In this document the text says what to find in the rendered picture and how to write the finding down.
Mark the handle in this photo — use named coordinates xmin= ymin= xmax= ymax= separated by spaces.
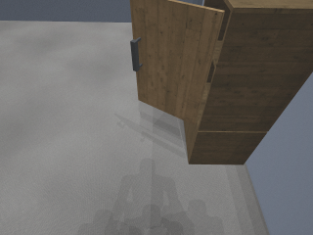
xmin=130 ymin=37 xmax=143 ymax=72

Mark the cupboard door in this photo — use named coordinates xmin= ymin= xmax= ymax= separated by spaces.
xmin=129 ymin=0 xmax=225 ymax=125

